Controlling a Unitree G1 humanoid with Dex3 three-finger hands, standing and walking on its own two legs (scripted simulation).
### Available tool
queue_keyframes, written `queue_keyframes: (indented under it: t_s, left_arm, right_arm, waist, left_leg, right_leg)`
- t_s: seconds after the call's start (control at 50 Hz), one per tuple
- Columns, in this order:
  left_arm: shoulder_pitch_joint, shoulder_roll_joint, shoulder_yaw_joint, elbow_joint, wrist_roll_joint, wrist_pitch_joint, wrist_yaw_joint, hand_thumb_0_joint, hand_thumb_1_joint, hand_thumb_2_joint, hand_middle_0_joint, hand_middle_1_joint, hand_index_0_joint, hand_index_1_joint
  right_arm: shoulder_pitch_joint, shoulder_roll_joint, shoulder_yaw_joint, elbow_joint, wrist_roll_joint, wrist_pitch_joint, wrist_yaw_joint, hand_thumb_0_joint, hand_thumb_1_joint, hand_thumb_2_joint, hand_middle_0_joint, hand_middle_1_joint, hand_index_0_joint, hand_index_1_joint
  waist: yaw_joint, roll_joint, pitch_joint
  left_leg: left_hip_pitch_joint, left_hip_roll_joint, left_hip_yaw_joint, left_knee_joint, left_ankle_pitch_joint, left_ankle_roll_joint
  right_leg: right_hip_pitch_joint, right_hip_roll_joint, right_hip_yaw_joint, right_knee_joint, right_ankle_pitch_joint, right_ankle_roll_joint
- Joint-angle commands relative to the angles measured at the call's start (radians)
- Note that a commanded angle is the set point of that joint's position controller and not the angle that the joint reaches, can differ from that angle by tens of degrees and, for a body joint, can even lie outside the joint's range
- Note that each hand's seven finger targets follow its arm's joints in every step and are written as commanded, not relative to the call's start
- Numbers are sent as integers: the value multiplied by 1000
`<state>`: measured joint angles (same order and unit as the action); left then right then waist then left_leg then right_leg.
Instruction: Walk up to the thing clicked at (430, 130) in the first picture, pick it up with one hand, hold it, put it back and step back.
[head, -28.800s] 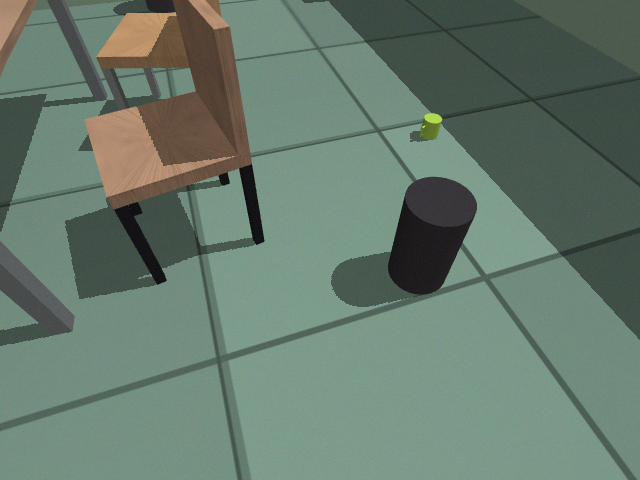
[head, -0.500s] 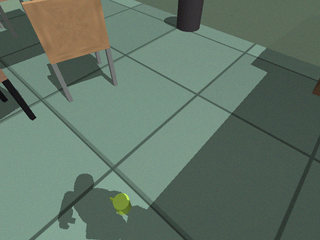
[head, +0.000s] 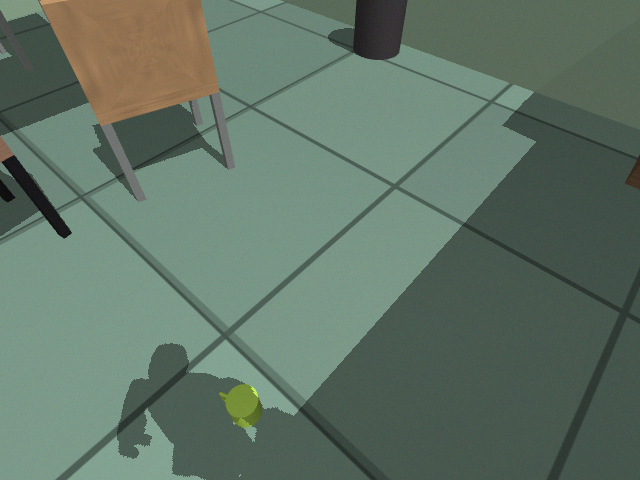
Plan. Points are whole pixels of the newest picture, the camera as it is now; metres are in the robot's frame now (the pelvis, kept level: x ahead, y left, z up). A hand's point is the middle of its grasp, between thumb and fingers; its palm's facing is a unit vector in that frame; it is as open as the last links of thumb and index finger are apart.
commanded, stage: stand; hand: left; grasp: from above
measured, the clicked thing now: (239, 403) +0.43 +0.24 -0.73
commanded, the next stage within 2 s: rise first in 0.38 s
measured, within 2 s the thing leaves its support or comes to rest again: neither
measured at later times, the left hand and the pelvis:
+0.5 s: hand out of the picture +0.07 +0.25 -0.16, palm faces -0.04 -0.94 -0.34, open 7.4 cm; pelvis +0.00 +0.00 +0.00, yaw +0 degrees
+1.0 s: hand out of the picture +0.13 +0.26 -0.20, palm faces -0.09 -0.91 -0.41, open 13.3 cm; pelvis -0.02 +0.01 -0.05, yaw -1 degrees
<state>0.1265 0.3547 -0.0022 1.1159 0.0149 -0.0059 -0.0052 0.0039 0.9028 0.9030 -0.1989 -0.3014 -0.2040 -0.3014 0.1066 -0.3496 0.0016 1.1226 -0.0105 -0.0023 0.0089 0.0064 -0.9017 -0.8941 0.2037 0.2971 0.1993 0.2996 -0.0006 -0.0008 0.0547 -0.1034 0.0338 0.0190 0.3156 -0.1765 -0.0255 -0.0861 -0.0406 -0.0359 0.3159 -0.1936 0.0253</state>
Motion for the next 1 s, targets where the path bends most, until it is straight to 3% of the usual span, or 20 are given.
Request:
queue_keyframes:
  t_s: [0.0,0.44,0.46,0.48,0.5,0.52,0.54,0.56,0.58,0.62,0.66,0.7,0.76,0.82,0.88,0.92,0.96,0.98]
  left_arm:
    - [-29,214,44,-60,-4,-21,12,0,900,900,-200,-300,-200,-301]
    - [-30,212,44,-60,-4,-20,11,0,900,900,-200,-300,-200,-301]
    - [-26,215,44,-58,-5,-22,12,0,820,958,-168,-380,-161,-381]
    - [-377,49,51,-408,-51,-112,28,0,740,1009,-156,-460,-128,-461]
    - [-480,94,66,-337,-50,-103,33,0,660,990,-177,-540,-143,-541]
    - [-322,172,120,-168,-31,-64,40,0,580,1021,-124,-620,-95,-621]
    - [-247,185,138,-105,-20,-49,28,0,500,983,-118,-700,-108,-701]
    - [-285,201,141,-119,-1,-48,19,0,420,971,-108,-780,-111,-781]
    - [-317,260,179,-151,19,-59,14,0,340,973,-85,-860,-96,-861]
    - [-168,233,198,-73,70,-41,-12,0,180,971,-32,-1020,-72,-997]
    - [-69,225,233,-126,102,-24,-18,0,20,976,-18,-1091,-57,-1049]
    - [-76,167,198,-182,116,10,-9,0,-98,969,-20,-1110,-60,-1068]
    - [-115,161,185,-230,144,79,9,0,-321,994,-47,-1082,-62,-1065]
    - [-119,139,173,-290,149,118,23,0,-504,974,-65,-1089,-75,-1079]
    - [-122,146,196,-356,163,119,31,0,-560,985,-74,-1080,-74,-1080]
    - [-104,154,210,-443,171,104,33,0,-564,986,-69,-1087,-70,-1086]
    - [-73,150,209,-494,186,98,32,0,-579,992,-70,-1089,-67,-1092]
    - [-55,166,224,-516,194,97,33,0,-572,995,-66,-1086,-63,-1090]
  right_arm:
    - [-38,-219,-43,-57,0,-26,-16,0,-900,-900,200,300,200,300]
    - [-27,-218,-41,-57,0,-28,-16,0,-900,-900,200,300,200,300]
    - [-32,-220,-42,-55,1,-28,-15,0,-943,-921,199,302,200,302]
    - [-7,-47,-2,-335,69,-77,-36,0,-1016,-930,199,300,200,300]
    - [38,-75,-8,-284,69,-74,-45,0,-970,-921,198,300,199,300]
    - [67,-104,-20,-268,65,-65,-52,0,-972,-923,198,300,199,300]
    - [78,-111,-35,-295,63,-56,-50,0,-945,-914,198,300,199,300]
    - [87,-112,-47,-317,55,-57,-54,0,-965,-919,198,300,199,300]
    - [114,-111,-65,-327,52,-61,-62,0,-930,-909,199,300,199,300]
    - [145,-100,-82,-360,35,-69,-53,0,-969,-918,199,300,199,300]
    - [154,-88,-97,-406,26,-74,-43,0,-958,-915,199,300,199,300]
    - [140,-76,-97,-453,27,-73,-43,0,-943,-911,199,300,200,300]
    - [94,-76,-93,-517,36,-77,-39,0,-922,-907,200,300,200,300]
    - [96,-68,-94,-551,35,-92,-32,0,-909,-904,200,300,200,300]
    - [115,-62,-97,-571,32,-117,-28,0,-906,-903,200,300,200,300]
    - [126,-58,-101,-585,28,-133,-30,0,-899,-902,200,300,200,300]
    - [127,-52,-101,-600,24,-147,-34,0,-900,-902,200,300,200,300]
    - [124,-51,-102,-600,22,-153,-37,0,-890,-900,200,300,200,300]
  waist:
    - [2,2,-91]
    - [3,14,-69]
    - [6,6,-75]
    - [-120,21,-1]
    - [-86,-10,-43]
    - [-74,-57,-24]
    - [-38,-40,-30]
    - [-40,-43,-82]
    - [-26,-25,-169]
    - [-14,-36,-240]
    - [37,50,-336]
    - [25,68,-331]
    - [9,50,-249]
    - [-3,15,-237]
    - [-10,12,-242]
    - [-10,26,-318]
    - [-21,38,-346]
    - [-13,43,-353]
  left_leg:
    - [32,109,-76,-27,178,41]
    - [4,105,-81,-47,149,37]
    - [23,110,-86,-44,169,39]
    - [-107,-38,38,37,17,36]
    - [-96,-40,33,50,-7,39]
    - [-128,-44,34,70,-35,42]
    - [-162,-37,37,97,-27,38]
    - [-172,-38,32,124,-6,38]
    - [-161,-36,27,150,29,38]
    - [-219,-46,24,225,77,37]
    - [-220,-54,27,257,130,24]
    - [-224,-53,28,257,115,18]
    - [-298,-38,10,277,41,14]
    - [-363,-31,6,332,-10,18]
    - [-429,-27,1,396,-70,21]
    - [-435,-22,-4,451,-40,22]
    - [-459,-20,-6,502,-18,23]
    - [-478,-18,-5,522,-15,23]
  right_leg:
    - [0,-109,86,-44,170,-43]
    - [3,-104,79,-48,130,-38]
    - [-1,-104,79,-45,139,-39]
    - [-243,27,19,20,88,-28]
    - [-191,26,6,27,48,-24]
    - [-207,35,-5,32,2,-29]
    - [-214,39,-12,64,-7,-33]
    - [-226,41,-11,95,9,-36]
    - [-216,36,-5,130,53,-35]
    - [-219,32,-4,199,105,-33]
    - [-197,33,-2,246,132,-43]
    - [-230,38,-2,251,107,-42]
    - [-314,47,-18,266,17,-45]
    - [-388,53,-24,317,-42,-42]
    - [-463,52,-20,378,-95,-42]
    - [-489,52,-17,441,-70,-40]
    - [-526,47,-10,488,-47,-39]
    - [-540,46,-7,509,-43,-38]
